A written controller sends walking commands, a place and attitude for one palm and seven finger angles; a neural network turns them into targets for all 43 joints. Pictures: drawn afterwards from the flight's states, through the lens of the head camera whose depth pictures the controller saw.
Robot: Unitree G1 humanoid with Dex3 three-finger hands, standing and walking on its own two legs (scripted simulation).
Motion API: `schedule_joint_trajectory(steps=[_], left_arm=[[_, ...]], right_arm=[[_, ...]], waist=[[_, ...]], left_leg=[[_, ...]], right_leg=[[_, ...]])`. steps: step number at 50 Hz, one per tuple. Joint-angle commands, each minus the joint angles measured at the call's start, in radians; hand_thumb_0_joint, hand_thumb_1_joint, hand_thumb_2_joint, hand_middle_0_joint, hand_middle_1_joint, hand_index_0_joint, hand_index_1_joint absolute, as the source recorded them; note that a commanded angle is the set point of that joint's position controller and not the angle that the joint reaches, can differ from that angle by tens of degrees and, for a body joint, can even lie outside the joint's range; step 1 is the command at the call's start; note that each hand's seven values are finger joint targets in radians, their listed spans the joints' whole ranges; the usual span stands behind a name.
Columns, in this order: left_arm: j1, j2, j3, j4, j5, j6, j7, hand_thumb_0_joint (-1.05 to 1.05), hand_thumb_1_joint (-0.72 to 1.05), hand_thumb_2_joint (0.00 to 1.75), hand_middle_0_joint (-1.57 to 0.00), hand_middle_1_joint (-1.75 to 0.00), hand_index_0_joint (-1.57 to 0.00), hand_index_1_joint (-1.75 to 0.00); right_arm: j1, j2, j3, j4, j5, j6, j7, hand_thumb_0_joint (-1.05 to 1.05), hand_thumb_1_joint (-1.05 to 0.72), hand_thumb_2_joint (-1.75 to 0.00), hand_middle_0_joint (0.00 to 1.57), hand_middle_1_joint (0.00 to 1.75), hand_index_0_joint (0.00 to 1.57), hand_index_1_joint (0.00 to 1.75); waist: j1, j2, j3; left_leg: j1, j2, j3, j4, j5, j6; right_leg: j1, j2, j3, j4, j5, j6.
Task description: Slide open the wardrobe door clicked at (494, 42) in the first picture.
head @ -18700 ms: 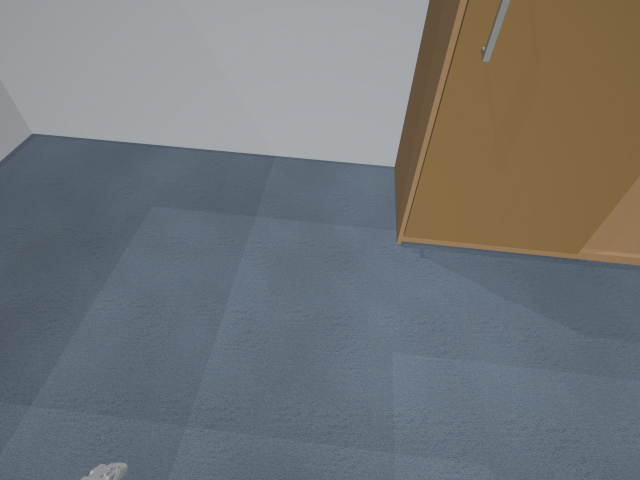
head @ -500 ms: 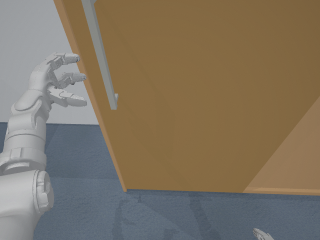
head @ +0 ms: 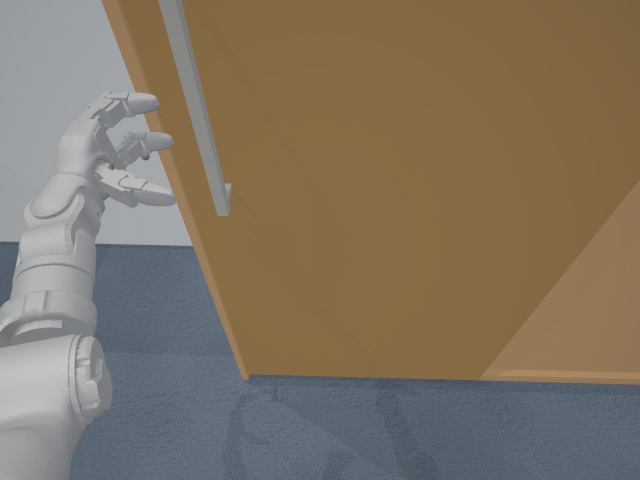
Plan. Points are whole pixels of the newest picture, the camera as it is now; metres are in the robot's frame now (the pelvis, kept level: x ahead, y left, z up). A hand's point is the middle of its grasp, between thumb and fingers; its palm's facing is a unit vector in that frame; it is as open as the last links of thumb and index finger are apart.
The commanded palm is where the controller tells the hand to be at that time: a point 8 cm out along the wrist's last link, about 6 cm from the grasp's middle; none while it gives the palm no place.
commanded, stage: feel for the door with the fingertips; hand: left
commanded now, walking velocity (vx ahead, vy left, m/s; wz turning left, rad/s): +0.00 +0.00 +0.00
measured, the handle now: (205, 118) +0.52 +0.15 +0.20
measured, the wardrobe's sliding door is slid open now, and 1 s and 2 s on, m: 0.00 0.00 0.00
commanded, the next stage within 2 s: slide the fingers in behind the handle in 0.84 s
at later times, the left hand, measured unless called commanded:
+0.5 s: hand (174, 155) +0.45 +0.18 +0.19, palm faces +0.01 -1.00 +0.02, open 14.0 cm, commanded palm +0.43 +0.23 +0.19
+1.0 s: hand (175, 143) +0.48 +0.19 +0.19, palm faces -0.01 -1.00 +0.01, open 13.5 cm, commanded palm +0.46 +0.24 +0.19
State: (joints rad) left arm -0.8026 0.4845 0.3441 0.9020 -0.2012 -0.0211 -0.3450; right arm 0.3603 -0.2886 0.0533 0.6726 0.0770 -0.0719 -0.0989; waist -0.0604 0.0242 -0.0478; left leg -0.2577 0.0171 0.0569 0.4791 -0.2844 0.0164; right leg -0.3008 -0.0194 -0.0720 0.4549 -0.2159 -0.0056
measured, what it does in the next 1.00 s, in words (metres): stands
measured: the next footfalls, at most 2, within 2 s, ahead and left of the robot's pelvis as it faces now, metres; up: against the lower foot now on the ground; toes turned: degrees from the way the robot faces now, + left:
none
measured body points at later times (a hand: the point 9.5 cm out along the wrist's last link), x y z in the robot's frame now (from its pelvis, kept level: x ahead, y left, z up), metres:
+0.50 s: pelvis +0.00 +0.00 +0.00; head +0.01 +0.00 +0.45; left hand +0.45 +0.24 +0.19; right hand +0.10 -0.25 -0.11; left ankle -0.02 +0.11 -0.74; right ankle +0.01 -0.12 -0.74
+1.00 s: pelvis +0.00 +0.00 +0.00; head +0.04 +0.00 +0.45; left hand +0.47 +0.24 +0.19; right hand +0.04 -0.27 -0.12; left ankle -0.02 +0.11 -0.74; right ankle +0.01 -0.12 -0.74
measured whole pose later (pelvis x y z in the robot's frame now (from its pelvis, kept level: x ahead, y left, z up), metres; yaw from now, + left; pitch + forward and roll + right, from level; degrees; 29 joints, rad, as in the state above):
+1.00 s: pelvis +0.00 +0.00 +0.00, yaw +0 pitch +6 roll -1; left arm -0.99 0.48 0.31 1.09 -0.14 -0.06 -0.27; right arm 0.39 -0.29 0.04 0.71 0.06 -0.08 -0.09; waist -0.09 0.02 -0.04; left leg -0.33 0.02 0.05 0.51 -0.29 0.02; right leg -0.37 -0.02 -0.08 0.47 -0.22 -0.01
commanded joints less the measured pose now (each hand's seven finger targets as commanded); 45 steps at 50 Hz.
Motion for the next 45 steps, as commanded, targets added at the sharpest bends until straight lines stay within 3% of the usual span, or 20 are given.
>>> schedule_joint_trajectory(steps=[1,4,7,9,11,14,15,17,20,21,24,25,26,29,33,34,38,39,43,45], left_arm=[[-0.513,0.244,0.011,-0.203,0.012,-0.021,0.026,0.0,-0.5,0.3,-0.3,-1.2,-0.3,-1.2],[-0.506,0.201,-0.015,-0.269,0.009,-0.028,0.038,0.0,-0.5,0.3,-0.3,-1.2,-0.3,-1.2],[-0.516,0.2,0.001,-0.302,-0.013,-0.041,0.042,0.0,-0.5,0.3,-0.3,-1.2,-0.3,-1.2],[-0.499,0.194,0.016,-0.316,-0.023,-0.039,0.045,0.0,-0.5,0.3,-0.3,-1.2,-0.3,-1.2],[-0.464,0.219,0.037,-0.304,-0.017,-0.029,0.058,0.0,-0.5,0.3,-0.3,-1.2,-0.3,-1.2],[-0.502,0.129,-0.04,-0.338,0.007,-0.012,0.087,0.0,-0.5,0.3,-0.3,-1.2,-0.3,-1.2],[-0.482,0.128,-0.039,-0.353,0.012,-0.01,0.101,0.0,-0.5,0.3,-0.3,-1.2,-0.3,-1.2],[-0.512,0.136,-0.03,-0.336,0.017,0.005,0.119,0.0,-0.5,0.3,-0.3,-1.2,-0.3,-1.2],[-0.52,0.182,0.007,-0.269,0.017,0.009,0.132,0.0,-0.5,0.3,-0.3,-1.2,-0.3,-1.2],[-0.54,0.208,0.026,-0.26,0.025,0.005,0.136,0.0,-0.5,0.3,-0.3,-1.2,-0.3,-1.2],[-0.588,0.174,-0.01,-0.262,0.04,-0.02,0.134,0.0,-0.5,0.3,-0.3,-1.2,-0.3,-1.2],[-0.598,0.175,-0.019,-0.246,0.04,-0.031,0.132,0.0,-0.5,0.3,-0.3,-1.2,-0.3,-1.2],[-0.622,0.197,-0.006,-0.249,0.044,-0.042,0.13,0.0,-0.5,0.3,-0.3,-1.2,-0.3,-1.2],[-0.619,0.146,-0.041,-0.193,0.035,-0.049,0.107,0.0,-0.5,0.3,-0.3,-1.2,-0.3,-1.2],[-0.624,0.192,-0.01,-0.093,0.036,-0.039,0.088,0.0,-0.5,0.3,-0.3,-1.2,-0.3,-1.2],[-0.654,0.169,-0.035,-0.09,0.037,-0.04,0.085,0.0,-0.5,0.3,-0.3,-1.2,-0.3,-1.2],[-0.697,0.174,-0.033,-0.137,0.039,-0.077,0.091,0.0,-0.5,0.3,-0.3,-1.2,-0.3,-1.2],[-0.693,0.183,-0.022,-0.127,0.038,-0.086,0.093,0.0,-0.5,0.3,-0.3,-1.2,-0.3,-1.2],[-0.722,0.24,0.016,-0.059,0.04,-0.097,0.097,0.0,-0.5,0.3,-0.3,-1.2,-0.3,-1.2],[-0.758,0.234,-0.004,-0.051,0.048,-0.1,0.094,0.0,-0.5,0.3,-0.3,-1.2,-0.3,-1.2]], right_arm=[[-0.028,-0.145,-0.059,-0.125,0.001,-0.049,-0.007,0.0,-0.9,-0.9,0.2,0.3,0.2,0.3],[-0.025,-0.139,-0.061,-0.133,-0.004,-0.057,-0.002,0.0,-0.9,-0.9,0.2,0.3,0.2,0.3],[-0.02,-0.141,-0.066,-0.127,-0.006,-0.06,-0.004,0.0,-0.9,-0.9,0.2,0.3,0.2,0.3],[-0.023,-0.139,-0.067,-0.13,-0.007,-0.065,-0.002,0.0,-0.9,-0.9,0.2,0.3,0.2,0.3],[-0.033,-0.139,-0.063,-0.129,-0.005,-0.059,0.0,0.0,-0.9,-0.9,0.2,0.3,0.2,0.3],[-0.044,-0.125,-0.061,-0.129,-0.004,-0.063,0.008,0.0,-0.9,-0.9,0.2,0.3,0.2,0.3],[-0.047,-0.125,-0.064,-0.134,-0.006,-0.059,0.009,0.0,-0.9,-0.9,0.2,0.3,0.2,0.3],[-0.049,-0.125,-0.06,-0.129,-0.007,-0.055,0.01,0.0,-0.9,-0.9,0.2,0.3,0.2,0.3],[-0.04,-0.131,-0.059,-0.122,-0.009,-0.045,0.002,0.0,-0.9,-0.9,0.2,0.3,0.2,0.3],[-0.042,-0.132,-0.058,-0.122,-0.009,-0.044,0.0,0.0,-0.9,-0.9,0.2,0.3,0.2,0.3],[-0.041,-0.121,-0.056,-0.119,-0.011,-0.051,0.0,0.0,-0.9,-0.9,0.2,0.3,0.2,0.3],[-0.031,-0.125,-0.056,-0.118,-0.014,-0.048,-0.001,0.0,-0.9,-0.9,0.2,0.3,0.2,0.3],[-0.031,-0.127,-0.057,-0.113,-0.013,-0.049,-0.001,0.0,-0.9,-0.9,0.2,0.3,0.2,0.3],[-0.022,-0.124,-0.057,-0.106,-0.011,-0.053,-0.001,0.0,-0.9,-0.9,0.2,0.3,0.2,0.3],[0.003,-0.138,-0.06,-0.093,-0.012,-0.046,-0.004,0.0,-0.9,-0.9,0.2,0.3,0.2,0.3],[0.003,-0.137,-0.058,-0.091,-0.012,-0.045,-0.004,0.0,-0.9,-0.9,0.2,0.3,0.2,0.3],[0.025,-0.137,-0.065,-0.089,-0.019,-0.05,0.002,0.0,-0.9,-0.9,0.2,0.3,0.2,0.3],[0.032,-0.137,-0.067,-0.085,-0.019,-0.051,0.002,0.0,-0.9,-0.9,0.2,0.3,0.2,0.3],[0.056,-0.149,-0.068,-0.067,-0.021,-0.047,0.001,0.0,-0.9,-0.9,0.2,0.3,0.2,0.3],[0.064,-0.151,-0.069,-0.065,-0.02,-0.046,-0.001,0.0,-0.9,-0.9,0.2,0.3,0.2,0.3]], waist=[[0.001,0.068,-0.233],[0.001,0.077,-0.285],[-0.005,-0.01,-0.321],[0.007,-0.011,-0.345],[0.019,-0.012,-0.315],[0.009,0.066,-0.28],[0.012,0.033,-0.288],[0.005,0.043,-0.271],[0.0,-0.057,-0.254],[0.002,-0.056,-0.26],[0.0,0.023,-0.3],[-0.008,-0.004,-0.302],[-0.011,0.019,-0.313],[-0.02,0.016,-0.307],[-0.023,-0.02,-0.291],[-0.033,0.014,-0.276],[-0.035,0.036,-0.343],[-0.034,0.013,-0.349],[-0.044,-0.038,-0.317],[-0.058,-0.008,-0.308]], left_leg=[[0.073,-0.01,-0.058,-0.053,0.245,0.019],[0.112,-0.009,-0.063,-0.044,0.286,0.017],[0.131,-0.003,-0.067,-0.042,0.305,0.02],[0.14,-0.004,-0.064,-0.041,0.322,0.02],[0.116,-0.005,-0.059,-0.045,0.314,0.02],[0.125,-0.006,-0.061,-0.05,0.319,0.012],[0.132,-0.002,-0.06,-0.045,0.34,0.016],[0.121,-0.006,-0.06,-0.049,0.318,0.014],[0.084,-0.005,-0.059,-0.057,0.265,0.022],[0.08,-0.005,-0.058,-0.06,0.26,0.022],[0.114,-0.009,-0.054,-0.046,0.299,0.018],[0.112,-0.008,-0.058,-0.042,0.303,0.02],[0.117,-0.008,-0.055,-0.04,0.299,0.02],[0.116,-0.008,-0.054,-0.035,0.302,0.018],[0.073,-0.011,-0.057,-0.033,0.276,0.02],[0.073,-0.012,-0.053,-0.032,0.269,0.019],[0.106,-0.01,-0.058,-0.016,0.322,0.017],[0.104,-0.009,-0.06,-0.014,0.319,0.017],[0.051,-0.009,-0.059,-0.017,0.27,0.023],[0.048,-0.011,-0.057,-0.016,0.257,0.025]], right_leg=[[0.091,0.012,0.031,-0.03,0.231,-0.026],[0.105,0.016,0.03,-0.025,0.258,-0.03],[0.128,0.022,0.026,-0.023,0.282,-0.026],[0.141,0.023,0.027,-0.019,0.3,-0.026],[0.15,0.02,0.028,-0.02,0.3,-0.025],[0.106,0.019,0.023,-0.022,0.275,-0.028],[0.12,0.019,0.019,-0.019,0.284,-0.028],[0.111,0.02,0.025,-0.025,0.281,-0.027],[0.129,0.018,0.026,-0.034,0.251,-0.022],[0.132,0.018,0.03,-0.031,0.253,-0.021],[0.126,0.016,0.036,-0.021,0.285,-0.026],[0.135,0.013,0.034,-0.02,0.287,-0.024],[0.129,0.016,0.039,-0.022,0.293,-0.023],[0.115,0.018,0.036,-0.019,0.302,-0.024],[0.109,0.016,0.033,-0.014,0.29,-0.023],[0.089,0.015,0.034,-0.015,0.282,-0.023],[0.098,0.019,0.035,-0.003,0.316,-0.023],[0.099,0.021,0.034,-0.003,0.313,-0.021],[0.099,0.021,0.038,-0.005,0.29,-0.015],[0.086,0.017,0.038,-0.009,0.272,-0.015]])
